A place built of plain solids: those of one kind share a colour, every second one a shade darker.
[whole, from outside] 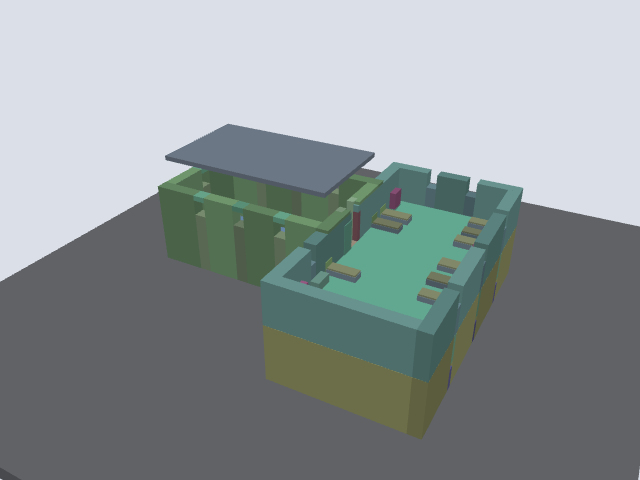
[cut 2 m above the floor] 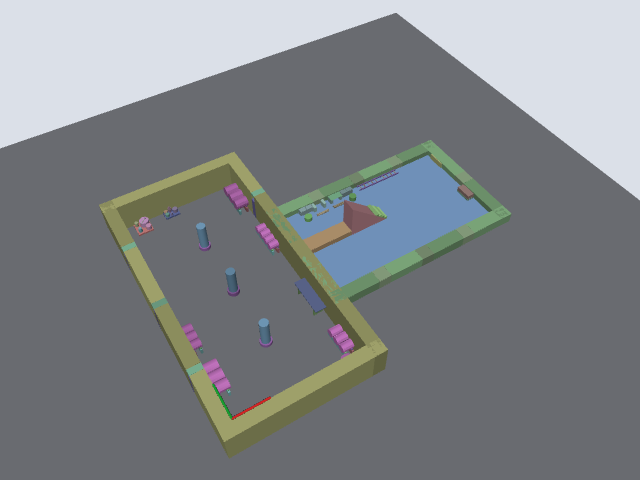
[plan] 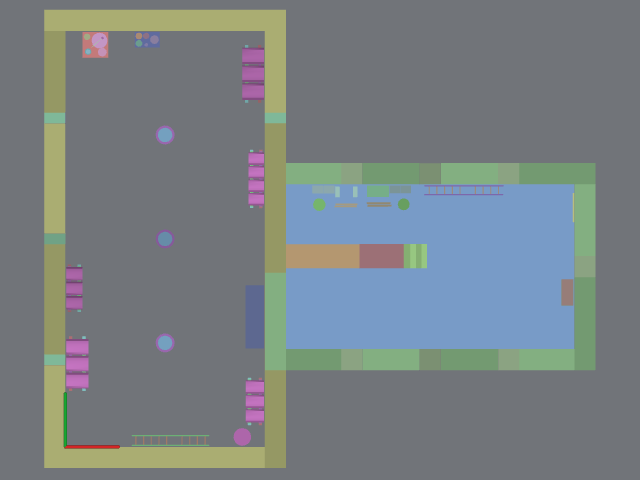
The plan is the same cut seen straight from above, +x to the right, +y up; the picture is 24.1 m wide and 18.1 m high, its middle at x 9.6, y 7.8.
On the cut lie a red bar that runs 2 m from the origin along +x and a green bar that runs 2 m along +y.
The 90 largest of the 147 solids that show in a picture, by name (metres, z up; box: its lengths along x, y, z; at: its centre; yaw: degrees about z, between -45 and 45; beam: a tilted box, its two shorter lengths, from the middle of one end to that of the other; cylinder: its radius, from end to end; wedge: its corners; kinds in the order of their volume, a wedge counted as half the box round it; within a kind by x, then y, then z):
{
 "wall_undercroft_1": {"box": [0.8, 3.88, 4.03], "at": [-0.4, 1.14, 1.72]},
 "wall_undercroft_2": {"box": [0.8, 4.16, 4.03], "at": [-0.4, 5.56, 1.72]},
 "wall_undercroft_3": {"box": [0.8, 4.16, 4.03], "at": [-0.4, 10.12, 1.72]},
 "wall_undercroft_4": {"box": [0.8, 3.88, 4.03], "at": [-0.4, 14.54, 1.72]},
 "wall_undercroft_5": {"box": [9.12, 0.8, 4.03], "at": [3.76, -0.4, 1.72]},
 "wall_undercroft_6": {"box": [9.12, 0.8, 4.03], "at": [3.76, 16.08, 1.72]},
 "wall_undercroft_7": {"box": [0.8, 13.0, 4.03], "at": [7.92, 5.7, 1.72]},
 "wall_undercroft_8": {"box": [0.8, 3.88, 4.03], "at": [7.92, 14.54, 1.72]},
 "wall_vestibule_1": {"box": [0.8, 3.68, 5.4], "at": [7.92, 4.73, 4.04]},
 "wall_vestibule_2": {"box": [0.8, 2.89, 5.4], "at": [7.92, 9.26, 4.04]},
 "wall_vestibule_3": {"box": [2.88, 0.8, 5.4], "at": [8.96, 3.29, 4.04]},
 "wall_vestibule_4": {"box": [2.88, 0.8, 5.4], "at": [8.96, 10.3, 4.04]},
 "wall_vestibule_5": {"box": [2.16, 0.8, 5.4], "at": [12.28, 3.29, 4.04]},
 "wall_vestibule_6": {"box": [2.16, 0.8, 5.4], "at": [12.28, 10.3, 4.04]},
 "wall_vestibule_7": {"box": [2.16, 0.8, 5.4], "at": [15.24, 3.29, 4.04]},
 "wall_vestibule_8": {"box": [2.16, 0.8, 5.4], "at": [15.24, 10.3, 4.04]},
 "wall_vestibule_9": {"box": [2.88, 0.8, 5.4], "at": [18.55, 3.29, 4.04]},
 "wall_vestibule_10": {"box": [2.88, 0.8, 5.4], "at": [18.55, 10.3, 4.04]},
 "wall_vestibule_11": {"box": [0.8, 3.51, 5.4], "at": [19.59, 4.64, 4.04]},
 "wall_vestibule_12": {"box": [0.8, 3.51, 5.4], "at": [19.59, 8.95, 4.04]},
 "wall_dorter_1": {"box": [0.8, 3.81, 2.8], "at": [-0.4, 1.1, 5.14]},
 "wall_dorter_2": {"box": [0.8, 4.01, 2.8], "at": [-0.4, 5.56, 5.14]},
 "wall_dorter_3": {"box": [0.8, 4.01, 2.8], "at": [-0.4, 10.12, 5.14]},
 "wall_dorter_4": {"box": [0.8, 3.81, 2.8], "at": [-0.4, 14.58, 5.14]},
 "wall_dorter_5": {"box": [2.83, 0.8, 2.8], "at": [0.61, -0.4, 5.14]},
 "wall_dorter_6": {"box": [2.06, 0.8, 2.8], "at": [3.76, -0.4, 5.14]},
 "wall_dorter_7": {"box": [9.12, 0.8, 2.8], "at": [3.76, 16.08, 5.14]},
 "wall_dorter_8": {"box": [2.83, 0.8, 2.8], "at": [6.91, -0.4, 5.14]},
 "wall_dorter_9": {"box": [0.8, 7.51, 2.8], "at": [7.92, 2.96, 5.14]},
 "wall_dorter_10": {"box": [0.8, 4.46, 2.8], "at": [7.92, 9.89, 5.14]},
 "wall_dorter_11": {"box": [0.8, 3.81, 2.8], "at": [7.92, 14.58, 5.14]},
 "floor_dorter_1": {"box": [7.52, 15.68, 0.4], "at": [3.76, 7.84, 3.84]},
 "over_vestibule_1": {"box": [11.47, 6.81, 0.3], "at": [13.76, 6.79, 8.63]},
 "floor_vestibule_1": {"box": [10.87, 6.21, 0.3], "at": [13.76, 6.79, 1.49]},
 "wall_vestibule_under_light_1": {"box": [0.8, 0.8, 4.05], "at": [10.8, 3.29, 3.37]},
 "wall_vestibule_under_light_2": {"box": [0.8, 0.8, 4.05], "at": [10.8, 10.3, 3.37]},
 "wall_vestibule_under_light_3": {"box": [0.8, 0.8, 4.05], "at": [13.76, 3.29, 3.37]},
 "wall_vestibule_under_light_4": {"box": [0.8, 0.8, 4.05], "at": [13.76, 10.3, 3.37]},
 "wall_vestibule_under_light_5": {"box": [0.8, 0.8, 4.05], "at": [16.71, 3.29, 3.37]},
 "wall_vestibule_under_light_6": {"box": [0.8, 0.8, 4.05], "at": [16.71, 10.3, 3.37]},
 "wall_vestibule_under_light_7": {"box": [0.8, 0.8, 4.05], "at": [19.59, 6.79, 3.37]},
 "mass_under_head_1": {"box": [2.78, 0.91, 2.4], "at": [9.71, 7.19, 2.54]},
 "wall_dorter_under_light_1": {"box": [0.8, 0.55, 1.75], "at": [-0.4, 3.28, 4.62]},
 "wall_dorter_under_light_2": {"box": [0.8, 0.55, 1.75], "at": [-0.4, 7.84, 4.62]},
 "wall_dorter_under_light_3": {"box": [0.8, 0.55, 1.75], "at": [-0.4, 12.4, 4.62]},
 "wall_dorter_under_light_4": {"box": [0.7, 0.8, 1.75], "at": [2.38, -0.4, 4.62]},
 "wall_dorter_under_light_5": {"box": [0.7, 0.8, 1.75], "at": [5.14, -0.4, 4.62]},
 "wall_dorter_under_light_6": {"box": [0.8, 0.55, 1.75], "at": [7.92, 12.4, 4.62]},
 "bed_frame_dorter_1": {"box": [1.86, 0.77, 0.33], "at": [0.96, 10.6, 4.2]},
 "bed_frame_dorter_2": {"box": [1.9, 0.76, 0.33], "at": [0.98, 2.64, 4.21]},
 "bed_frame_dorter_3": {"box": [1.92, 0.8, 0.32], "at": [0.99, 1.14, 4.2]},
 "bed_frame_dorter_4": {"box": [1.94, 0.88, 0.33], "at": [1.0, 7.06, 4.21]},
 "bed_frame_dorter_5": {"box": [1.98, 0.82, 0.36], "at": [1.02, 3.99, 4.22]},
 "bed_frame_dorter_6": {"box": [1.98, 0.81, 0.36], "at": [1.02, 8.88, 4.22]},
 "bed_frame_dorter_7": {"box": [1.98, 0.86, 0.34], "at": [6.5, 2.81, 4.21]},
 "bed_frame_dorter_8": {"box": [1.92, 0.77, 0.35], "at": [6.53, 10.67, 4.22]},
 "bed_frame_dorter_9": {"box": [1.89, 0.83, 0.31], "at": [6.54, 4.21, 4.19]},
 "fill_under_steps_1": {"wedge": [[11.09, 6.73, 1.34], [11.09, 6.73, 3.83], [11.09, 7.64, 1.34], [11.09, 7.64, 3.83], [13.86, 6.73, 1.34], [13.86, 6.73, 1.4], [13.86, 7.64, 1.34], [13.86, 7.64, 1.4]]},
 "wall_undercroft_over_light_1": {"box": [0.8, 0.4, 1.9], "at": [-0.4, 3.28, 2.78]},
 "wall_undercroft_over_light_2": {"box": [0.8, 0.4, 1.9], "at": [-0.4, 7.84, 2.78]},
 "wall_undercroft_over_light_3": {"box": [0.8, 0.4, 1.9], "at": [-0.4, 12.4, 2.78]},
 "wall_undercroft_over_light_4": {"box": [0.8, 0.4, 1.9], "at": [7.92, 12.4, 2.78]},
 "bed_pallet_dorter_1": {"box": [1.74, 0.71, 0.11], "at": [0.99, 10.6, 4.42]},
 "bed_pallet_dorter_2": {"box": [1.78, 0.7, 0.11], "at": [1.01, 2.64, 4.43]},
 "bed_pallet_dorter_3": {"box": [1.8, 0.74, 0.11], "at": [1.02, 1.14, 4.42]},
 "bed_pallet_dorter_4": {"box": [1.82, 0.82, 0.11], "at": [1.03, 7.06, 4.43]},
 "bed_pallet_dorter_5": {"box": [1.86, 0.76, 0.11], "at": [1.05, 3.99, 4.46]},
 "bed_pallet_dorter_6": {"box": [1.86, 0.75, 0.11], "at": [1.05, 8.88, 4.46]},
 "bed_pallet_dorter_7": {"box": [1.86, 0.8, 0.11], "at": [6.47, 2.81, 4.43]},
 "bed_pallet_dorter_8": {"box": [1.8, 0.71, 0.11], "at": [6.5, 10.67, 4.45]},
 "bed_pallet_dorter_9": {"box": [1.77, 0.77, 0.11], "at": [6.51, 4.21, 4.4]},
 "pier_undercroft_1": {"cylinder": 0.27, "from": [3.76, 3.92, 0.23], "to": [3.76, 3.92, 1.93]},
 "pier_undercroft_2": {"cylinder": 0.27, "from": [3.76, 7.84, 0.29], "to": [3.76, 7.84, 1.93]},
 "pier_undercroft_3": {"cylinder": 0.27, "from": [3.76, 11.76, 0.24], "to": [3.76, 11.76, 1.93]},
 "wall_undercroft_under_light_1": {"box": [0.8, 0.4, 1.75], "at": [-0.4, 12.4, 0.57]},
 "wall_undercroft_under_light_2": {"box": [0.8, 0.4, 1.75], "at": [7.92, 12.4, 0.57]},
 "wall_wallhead_1": {"box": [0.45, 0.6, 3.0], "at": [8.1, 6.41, 5.24]},
 "wall_vestibule_over_light_1": {"box": [0.8, 0.8, 0.35], "at": [10.8, 10.3, 6.57]},
 "wall_vestibule_over_light_2": {"box": [0.8, 0.8, 0.35], "at": [13.76, 10.3, 6.57]},
 "wall_vestibule_over_light_3": {"box": [0.8, 0.8, 0.35], "at": [16.71, 10.3, 6.57]},
 "jamb_wall_head_1": {"box": [0.8, 0.35, 2.05], "at": [7.92, 6.54, 5.07]},
 "aumbry_carcase_dorter_1": {"box": [0.43, 1.02, 1.18], "at": [7.27, 1.14, 4.72]},
 "aumbry_carcase_vestibule_1": {"box": [0.45, 0.99, 1.12], "at": [18.93, 5.82, 2.29]},
 "chest_dorter_1": {"box": [0.55, 1.23, 0.58], "at": [7.22, 12.24, 4.33]},
 "cask_undercroft_1": {"cylinder": 0.33, "from": [6.67, 0.37, 0.0], "to": [6.67, 0.37, 0.83]},
 "tub_stand_undercroft_1": {"box": [0.97, 0.97, 0.17], "at": [1.13, 15.16, 0.04]},
 "door_leaf_far_1": {"box": [0.06, 1.1, 2.1], "at": [19.16, 9.02, 2.69]},
 "pier_undercroft_base_1": {"cylinder": 0.35, "from": [3.76, 7.84, 0.0], "to": [3.76, 7.84, 0.29]},
 "door_leaf_wall_head_1": {"box": [0.06, 0.93, 2.03], "at": [7.49, 8.17, 5.05]},
 "table_top_undercroft_1": {"box": [0.7, 2.38, 0.06], "at": [7.14, 4.9, 0.72]}
}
